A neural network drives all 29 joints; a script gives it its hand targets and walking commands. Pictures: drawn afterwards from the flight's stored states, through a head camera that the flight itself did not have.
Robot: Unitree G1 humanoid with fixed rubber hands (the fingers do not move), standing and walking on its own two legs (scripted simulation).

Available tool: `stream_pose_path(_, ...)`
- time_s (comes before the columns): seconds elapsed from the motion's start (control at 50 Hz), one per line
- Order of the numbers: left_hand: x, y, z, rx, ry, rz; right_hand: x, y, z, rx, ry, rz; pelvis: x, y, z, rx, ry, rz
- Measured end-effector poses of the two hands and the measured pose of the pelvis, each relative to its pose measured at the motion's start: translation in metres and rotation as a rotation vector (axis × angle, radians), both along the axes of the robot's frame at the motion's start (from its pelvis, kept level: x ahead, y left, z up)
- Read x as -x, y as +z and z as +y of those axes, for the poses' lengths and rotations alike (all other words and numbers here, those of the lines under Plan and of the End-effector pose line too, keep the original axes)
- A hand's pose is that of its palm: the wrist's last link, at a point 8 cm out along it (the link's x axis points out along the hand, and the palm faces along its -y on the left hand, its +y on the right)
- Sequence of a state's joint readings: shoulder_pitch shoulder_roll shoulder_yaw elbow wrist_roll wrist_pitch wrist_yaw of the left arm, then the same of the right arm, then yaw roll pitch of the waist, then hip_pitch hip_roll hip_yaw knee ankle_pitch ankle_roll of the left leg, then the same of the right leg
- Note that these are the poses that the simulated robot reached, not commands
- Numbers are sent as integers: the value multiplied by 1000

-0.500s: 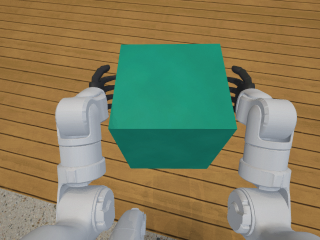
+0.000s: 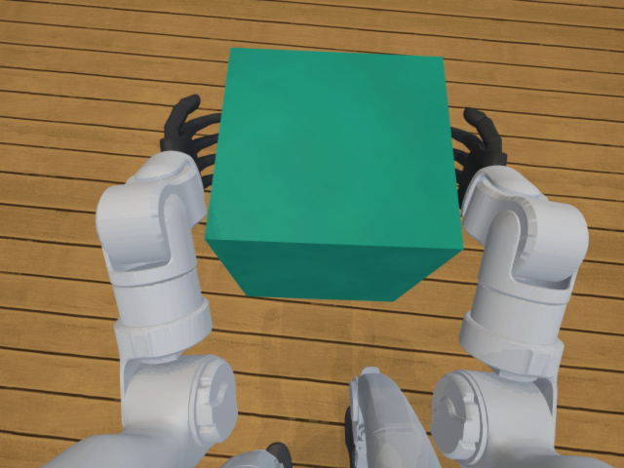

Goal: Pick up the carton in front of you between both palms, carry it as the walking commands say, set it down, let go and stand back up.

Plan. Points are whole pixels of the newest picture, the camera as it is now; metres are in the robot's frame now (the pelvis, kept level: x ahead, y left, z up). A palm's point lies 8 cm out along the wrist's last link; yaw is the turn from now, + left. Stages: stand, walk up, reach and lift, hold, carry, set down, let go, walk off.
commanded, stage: carry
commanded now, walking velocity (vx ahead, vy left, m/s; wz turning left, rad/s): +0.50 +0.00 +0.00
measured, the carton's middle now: (327, 198) +0.41 -0.03 +0.05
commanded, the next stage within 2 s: none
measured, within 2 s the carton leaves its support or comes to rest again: neither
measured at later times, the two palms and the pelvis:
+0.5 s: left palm out of the picture +0.72 +0.18 +0.21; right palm out of the picture +0.74 -0.12 +0.21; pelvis +0.34 -0.01 +0.03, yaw +1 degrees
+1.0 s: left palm out of the picture +1.02 +0.16 +0.23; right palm out of the picture +1.03 -0.13 +0.23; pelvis +0.64 -0.01 +0.07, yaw +1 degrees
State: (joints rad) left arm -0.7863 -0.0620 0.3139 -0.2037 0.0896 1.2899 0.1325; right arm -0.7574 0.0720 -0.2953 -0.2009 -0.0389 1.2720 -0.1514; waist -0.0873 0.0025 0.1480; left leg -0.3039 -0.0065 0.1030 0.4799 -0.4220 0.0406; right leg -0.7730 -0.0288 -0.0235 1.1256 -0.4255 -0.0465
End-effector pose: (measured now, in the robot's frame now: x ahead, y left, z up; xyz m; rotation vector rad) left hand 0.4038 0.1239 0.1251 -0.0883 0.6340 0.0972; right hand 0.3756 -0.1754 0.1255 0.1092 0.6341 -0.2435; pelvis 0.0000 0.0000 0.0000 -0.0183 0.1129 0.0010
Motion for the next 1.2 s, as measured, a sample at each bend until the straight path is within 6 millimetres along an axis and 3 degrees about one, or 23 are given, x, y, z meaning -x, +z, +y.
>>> stream_pose_path(0.14, -95, 30, 2, -67, 53, -56, -122, 26, 1, 9, 101, -53, -110, -5, -24, 25, 19, -25)
stream_pose_path(0.24, -139, 35, 23, -87, 121, 55, -195, 37, 23, 26, 197, 52, -171, 19, -35, -11, 17, -17)
stream_pose_path(0.34, -190, 60, 42, -79, 173, 41, -261, 61, 44, 15, 238, 36, -229, 36, -34, -38, 21, -10)
stream_pose_path(0.44, -263, 86, 53, -75, 159, -9, -325, 83, 53, 18, 220, -14, -298, 37, -20, -39, 15, -8)
stream_pose_path(0.52, -333, 87, 50, -72, 80, -7, -372, 86, 49, 58, 166, -8, -358, 27, 0, -51, 1, -35)
stream_pose_path(0.56, -363, 82, 42, -75, 28, 33, -387, 81, 41, 71, 129, 36, -381, 32, 8, -42, 4, -42)
stream_pose_path(0.68, -436, 79, 18, -73, -58, 118, -430, 76, 21, 44, 56, 125, -440, 58, 22, -4, 1, -32)
stream_pose_path(0.82, -518, 103, 17, -42, -31, 28, -519, 104, 19, 36, 45, 32, -521, 68, 18, 6, 0, -15)
stream_pose_path(0.94, -590, 108, 27, -77, 30, 23, -615, 108, 28, 33, 125, 24, -609, 61, 0, 29, 20, -30)
stream_pose_path(1.06, -631, 99, 52, -74, 103, 118, -693, 104, 56, 19, 228, 116, -674, 85, -10, 1, 17, -32)
stream_pose_path(1.12, -659, 108, 63, -70, 132, 103, -728, 113, 68, 10, 247, 99, -706, 95, -9, -13, 22, -28)
stream_pose_path(1.2, -710, 130, 73, -66, 141, 40, -778, 132, 77, 4, 243, 36, -753, 101, 0, -19, 24, -22)
